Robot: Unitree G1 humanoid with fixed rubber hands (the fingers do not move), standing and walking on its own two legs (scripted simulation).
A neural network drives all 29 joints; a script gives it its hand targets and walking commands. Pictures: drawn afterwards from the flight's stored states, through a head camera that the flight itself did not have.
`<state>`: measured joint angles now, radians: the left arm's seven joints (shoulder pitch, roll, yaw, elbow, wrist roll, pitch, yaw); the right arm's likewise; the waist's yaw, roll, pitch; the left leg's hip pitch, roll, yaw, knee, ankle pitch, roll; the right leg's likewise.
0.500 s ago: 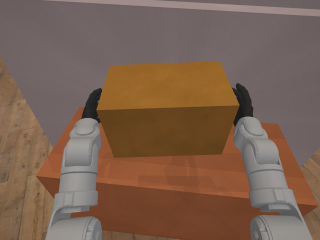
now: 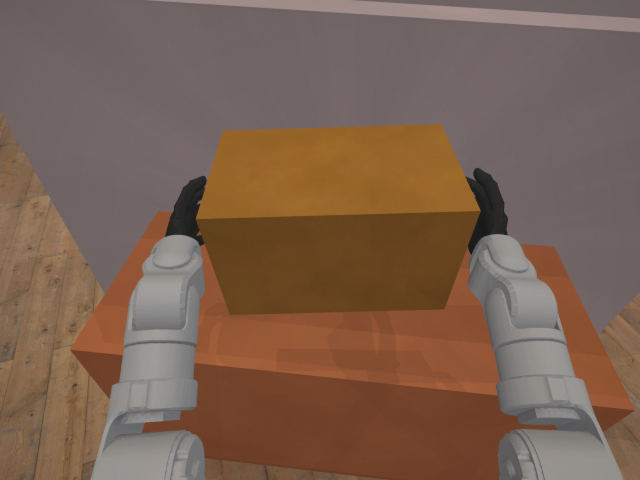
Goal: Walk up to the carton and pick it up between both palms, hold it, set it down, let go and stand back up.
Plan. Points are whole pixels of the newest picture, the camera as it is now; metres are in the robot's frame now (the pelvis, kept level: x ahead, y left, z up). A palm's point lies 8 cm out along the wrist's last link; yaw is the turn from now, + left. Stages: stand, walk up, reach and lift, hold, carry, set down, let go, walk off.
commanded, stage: hold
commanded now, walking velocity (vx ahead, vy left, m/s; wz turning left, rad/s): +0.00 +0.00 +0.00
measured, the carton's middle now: (334, 220) +0.39 +0.00 +0.15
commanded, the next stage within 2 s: none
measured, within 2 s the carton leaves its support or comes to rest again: neither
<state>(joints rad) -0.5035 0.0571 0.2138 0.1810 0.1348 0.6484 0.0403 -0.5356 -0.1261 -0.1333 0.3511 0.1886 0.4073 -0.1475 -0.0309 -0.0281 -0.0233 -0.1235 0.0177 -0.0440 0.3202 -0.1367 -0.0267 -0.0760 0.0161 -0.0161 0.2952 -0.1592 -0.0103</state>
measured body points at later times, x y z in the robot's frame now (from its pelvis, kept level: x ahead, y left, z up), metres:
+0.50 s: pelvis +0.00 +0.00 +0.00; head -0.03 +0.01 +0.45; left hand +0.37 +0.19 +0.15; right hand +0.37 -0.18 +0.17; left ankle +0.03 +0.13 -0.75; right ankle +0.00 -0.11 -0.75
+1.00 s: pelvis +0.00 +0.00 +0.00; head -0.03 +0.02 +0.45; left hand +0.37 +0.19 +0.15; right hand +0.37 -0.18 +0.17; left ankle +0.03 +0.13 -0.75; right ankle +0.00 -0.11 -0.75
